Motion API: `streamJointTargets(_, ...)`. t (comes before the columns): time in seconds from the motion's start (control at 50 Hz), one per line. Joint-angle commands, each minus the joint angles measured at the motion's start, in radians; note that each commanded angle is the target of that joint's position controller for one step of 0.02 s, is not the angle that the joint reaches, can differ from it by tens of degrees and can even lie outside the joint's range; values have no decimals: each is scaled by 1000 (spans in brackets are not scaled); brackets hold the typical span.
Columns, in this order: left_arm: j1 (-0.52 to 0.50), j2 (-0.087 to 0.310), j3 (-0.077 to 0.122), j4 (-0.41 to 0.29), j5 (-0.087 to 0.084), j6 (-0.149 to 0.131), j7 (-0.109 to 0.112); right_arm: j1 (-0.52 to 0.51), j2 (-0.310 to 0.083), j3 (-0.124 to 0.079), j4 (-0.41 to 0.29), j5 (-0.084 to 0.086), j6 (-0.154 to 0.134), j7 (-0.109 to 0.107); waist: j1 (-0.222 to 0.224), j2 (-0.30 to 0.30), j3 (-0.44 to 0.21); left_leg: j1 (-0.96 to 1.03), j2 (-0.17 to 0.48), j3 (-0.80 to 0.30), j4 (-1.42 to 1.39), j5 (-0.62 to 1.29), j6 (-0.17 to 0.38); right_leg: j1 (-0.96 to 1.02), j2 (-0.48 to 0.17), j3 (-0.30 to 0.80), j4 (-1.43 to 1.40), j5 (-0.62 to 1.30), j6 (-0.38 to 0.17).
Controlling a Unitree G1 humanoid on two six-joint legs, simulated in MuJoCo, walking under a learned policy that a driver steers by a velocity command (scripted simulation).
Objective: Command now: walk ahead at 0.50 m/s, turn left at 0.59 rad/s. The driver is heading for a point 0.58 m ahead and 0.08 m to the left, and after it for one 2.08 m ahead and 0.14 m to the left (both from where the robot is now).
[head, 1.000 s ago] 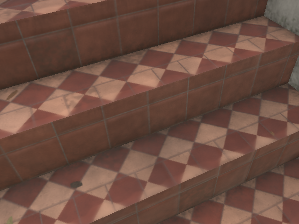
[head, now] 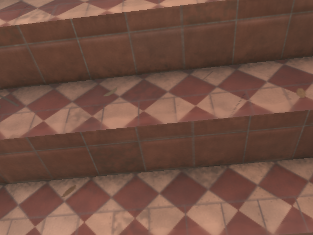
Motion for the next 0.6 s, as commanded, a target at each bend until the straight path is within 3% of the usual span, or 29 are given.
streamJointTargets(0.02,292,33,25,198,-33,-29,-19,-81,41,23,-143,28,8,-12,6,-184,40,-887,101,-25,751,5,78,689,-455,449,-357,657,-295)
streamJointTargets(0.04,342,-43,6,274,4,-37,1,-160,99,42,-195,41,32,-25,-26,-123,81,-912,149,9,723,47,126,606,-386,292,-346,634,-176)
streamJointTargets(0.08,259,-31,13,286,43,-52,33,-332,154,79,-318,42,71,-14,-89,-71,111,-699,222,160,494,70,150,249,-248,44,-450,478,-104)
streamJointTargets(0.1,169,18,32,252,50,-68,34,-451,127,86,-401,60,82,-13,-126,-47,128,-519,257,257,252,41,142,45,-200,-59,-532,594,-85)
streamJointTargets(0.12,97,64,37,221,71,-67,16,-579,87,95,-486,60,101,-24,-137,-69,81,-270,278,333,-17,96,115,-174,-154,-112,-629,658,-106)
streamJointTargets(0.14,61,111,40,182,84,-65,12,-591,51,88,-480,63,128,-30,-161,-153,47,-42,251,398,-97,167,86,-336,-127,-151,-740,780,-130)
streamJointTargets(0.16,151,225,63,218,37,-64,-24,-697,49,114,-532,50,184,-11,-174,-258,51,76,173,460,-288,-252,-17,-337,-240,-49,-863,1195,-250)
streamJointTargets(0.18,270,264,53,280,29,-54,-63,-650,80,131,-503,48,243,8,-185,-328,46,-66,138,476,-357,-282,-5,-98,-334,-9,-775,1630,-324)
streamJointTargets(0.2,204,341,60,229,-12,-87,-91,-415,52,114,-407,36,253,12,-241,-361,41,-121,128,493,-361,-140,-24,190,-367,-70,-644,2133,-290)
streamJointTargets(0.22,160,376,77,208,-35,-97,-90,-246,-19,84,-359,31,246,5,-272,-377,-76,-121,82,491,-569,-92,-14,475,-393,-94,-534,2334,-280)
streamJointTargets(0.24,247,354,70,212,-28,-104,-87,-218,-55,59,-344,36,225,-17,-207,-354,-124,-12,45,485,-675,-67,-2,557,-393,-147,-412,2513,-245)
streamJointTargets(0.26,400,294,50,245,49,-92,-95,-101,-74,47,-284,49,227,-37,-178,-260,-279,304,75,297,-674,104,77,384,-364,-139,-201,2543,-191)
streamJointTargets(0.28,368,298,89,144,-147,-136,55,-26,-57,19,-237,-24,150,-110,-163,-240,-263,542,17,201,-668,-408,74,264,-240,-218,2,2022,-101)
streamJointTargets(0.3,286,307,82,100,-133,-152,94,-31,-70,9,-195,-10,142,-148,-166,-95,-156,541,81,-37,-906,-602,102,7,-164,-193,196,1488,-114)
streamJointTargets(0.32,156,241,76,43,-73,-145,95,-141,-120,-11,-209,-10,136,-186,-139,138,-116,456,238,-478,-1224,-722,196,-173,20,-101,720,671,-67)
streamJointTargets(0.34,44,114,48,-66,-9,-121,93,-235,-115,-11,-222,-21,123,-185,-93,89,-5,316,285,-573,-1382,-714,213,-315,60,62,1212,499,-41)
streamJointTargets(0.36,-13,18,24,-164,0,-95,96,-281,-117,-15,-204,-29,105,-188,-34,44,119,217,307,-508,-1408,-672,165,-446,60,74,1407,424,-29)
streamJointTargets(0.38,65,-41,2,-205,4,-94,91,-274,-71,-12,-150,-38,70,-178,53,4,191,184,299,-424,-1416,-637,118,-542,50,83,1437,372,-41)
streamJointTargets(0.4,69,-81,-19,-240,7,-96,91,-239,-43,-9,-111,-32,42,-164,85,-31,226,194,300,-367,-1445,-522,95,-606,20,96,1464,354,-46)
streamJointTargets(0.42,97,125,16,-182,-65,-24,38,-246,84,53,-143,-27,30,-73,-10,-119,229,180,308,-243,-1366,-216,90,-653,-1,250,1269,329,-76)
streamJointTargets(0.44,54,145,29,-259,-55,-20,46,-289,49,46,-165,-7,1,-55,42,-37,184,189,295,-159,-1409,40,100,-609,-11,164,1158,203,-65)
streamJointTargets(0.46,-26,173,35,-345,-46,-33,57,-398,-61,4,-220,20,-14,-48,93,1,126,121,297,-93,-1467,272,116,-451,13,112,1075,-1,-43)
streamJointTargets(0.48,-7,235,63,-326,-55,-47,66,-495,-142,-20,-288,31,-30,-46,122,-6,58,34,320,-35,-1527,486,118,-237,38,52,1093,-62,-5)
streamJointTargets(0.5,61,267,70,-281,-65,-39,88,-479,-180,-34,-289,16,-40,-50,88,12,14,121,373,-105,-1533,620,133,-298,71,72,1264,-180,42)
streamJointTargets(0.52,38,251,55,-298,-56,-18,106,-313,-168,-35,-239,-15,-37,-57,32,-63,-3,390,460,-212,-1473,645,132,-542,55,148,1311,-187,77)
streamJointTargets(0.54,-53,200,31,-318,-39,1,110,-75,-135,-26,-183,-15,-47,-58,-35,-89,27,705,510,-277,-1416,729,137,-803,33,169,1408,-165,91)
streamJointTargets(0.56,-193,147,4,-404,-30,19,110,136,-112,-17,-118,-12,-44,-81,-112,-53,12,959,532,-290,-1339,886,131,-1014,57,167,1498,-263,68)
streamJointTargets(0.58,-351,112,-17,-462,-22,8,102,281,-62,-13,-83,-4,-47,-120,-205,-4,12,1161,523,-249,-1293,846,80,-1215,53,157,1561,-422,32)
streamJointTargets(0.6,-437,72,-36,-514,-17,-1,96,376,-37,-5,-43,-8,-37,-144,-241,32,4,1264,532,-254,-1286,825,53,-1365,48,161,1593,-546,-4)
